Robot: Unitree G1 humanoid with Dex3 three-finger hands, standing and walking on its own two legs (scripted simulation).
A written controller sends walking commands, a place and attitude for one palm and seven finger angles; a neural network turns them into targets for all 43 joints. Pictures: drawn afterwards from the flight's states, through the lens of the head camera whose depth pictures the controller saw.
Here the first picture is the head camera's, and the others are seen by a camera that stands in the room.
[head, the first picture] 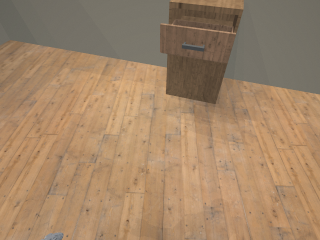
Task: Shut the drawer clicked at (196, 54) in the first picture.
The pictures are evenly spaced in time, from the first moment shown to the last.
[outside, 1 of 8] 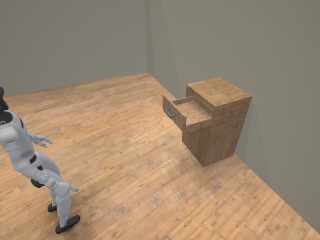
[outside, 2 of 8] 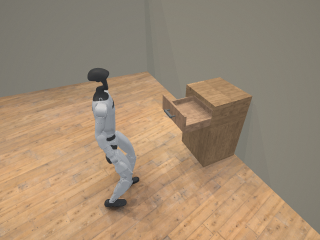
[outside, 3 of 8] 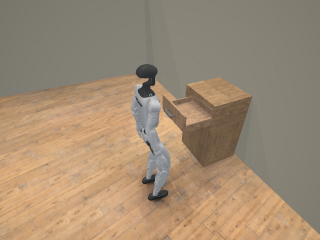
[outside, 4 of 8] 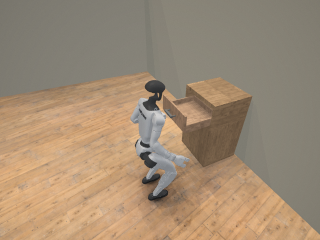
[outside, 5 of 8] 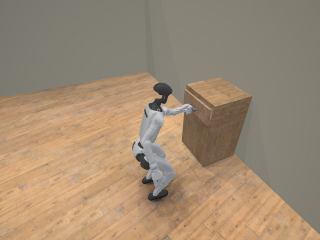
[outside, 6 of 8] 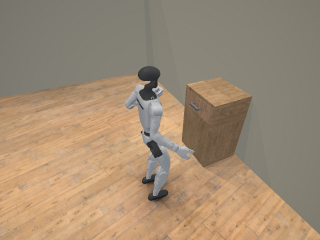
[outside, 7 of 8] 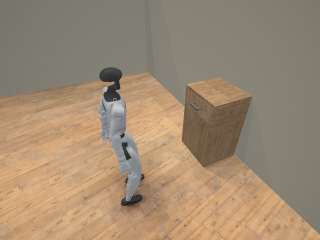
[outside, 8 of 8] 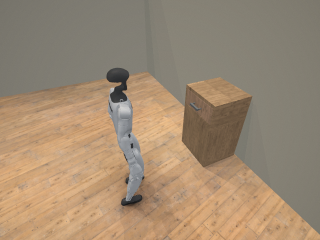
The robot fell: no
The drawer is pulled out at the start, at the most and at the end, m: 0.30 0.30 0.00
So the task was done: yes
